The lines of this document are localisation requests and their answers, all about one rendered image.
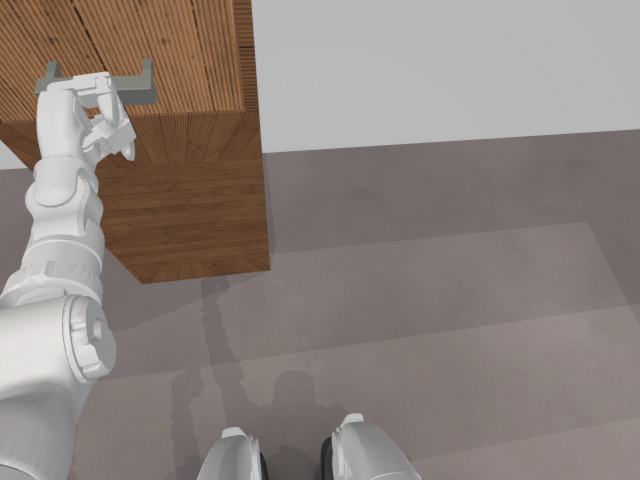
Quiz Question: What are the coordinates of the handle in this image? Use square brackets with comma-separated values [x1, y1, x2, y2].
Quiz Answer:
[34, 59, 157, 107]

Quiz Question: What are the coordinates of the drawer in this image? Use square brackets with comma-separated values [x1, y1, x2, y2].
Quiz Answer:
[0, 0, 243, 121]

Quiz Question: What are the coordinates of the left robot upper arm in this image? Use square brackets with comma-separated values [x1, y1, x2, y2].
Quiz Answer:
[0, 294, 116, 480]

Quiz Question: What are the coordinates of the right robot shin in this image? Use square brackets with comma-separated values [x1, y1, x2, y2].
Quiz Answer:
[332, 413, 364, 480]

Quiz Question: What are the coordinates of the robot left forearm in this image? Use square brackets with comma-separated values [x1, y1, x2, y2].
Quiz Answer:
[0, 156, 105, 310]

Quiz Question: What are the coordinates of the robot right thigh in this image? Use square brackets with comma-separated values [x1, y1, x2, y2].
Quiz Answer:
[332, 421, 421, 480]

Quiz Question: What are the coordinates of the cabinet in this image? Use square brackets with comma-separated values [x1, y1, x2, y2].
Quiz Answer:
[0, 0, 270, 284]

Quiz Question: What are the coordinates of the left robot hand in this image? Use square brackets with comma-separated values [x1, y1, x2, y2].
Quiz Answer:
[36, 72, 136, 172]

